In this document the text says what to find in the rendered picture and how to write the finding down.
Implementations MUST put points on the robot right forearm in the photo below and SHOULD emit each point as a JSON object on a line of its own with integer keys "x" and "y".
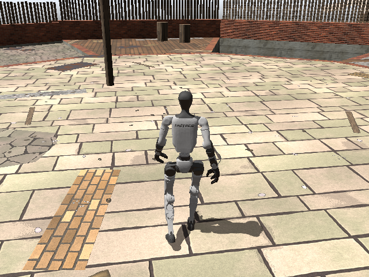
{"x": 212, "y": 157}

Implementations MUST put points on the robot right shin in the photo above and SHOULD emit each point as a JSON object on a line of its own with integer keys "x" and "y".
{"x": 193, "y": 205}

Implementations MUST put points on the left robot upper arm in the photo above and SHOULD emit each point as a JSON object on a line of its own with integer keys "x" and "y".
{"x": 167, "y": 120}

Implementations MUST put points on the right robot upper arm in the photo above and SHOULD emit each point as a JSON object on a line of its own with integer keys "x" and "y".
{"x": 202, "y": 121}

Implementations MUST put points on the right robot hand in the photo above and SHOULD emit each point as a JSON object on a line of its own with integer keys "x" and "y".
{"x": 215, "y": 176}

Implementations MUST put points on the robot left forearm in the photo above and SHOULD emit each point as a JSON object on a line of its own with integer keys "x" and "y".
{"x": 158, "y": 149}

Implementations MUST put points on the right robot thigh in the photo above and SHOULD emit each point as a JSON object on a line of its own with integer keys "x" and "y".
{"x": 197, "y": 172}

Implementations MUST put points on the left robot hand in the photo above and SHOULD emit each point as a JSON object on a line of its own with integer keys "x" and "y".
{"x": 158, "y": 159}

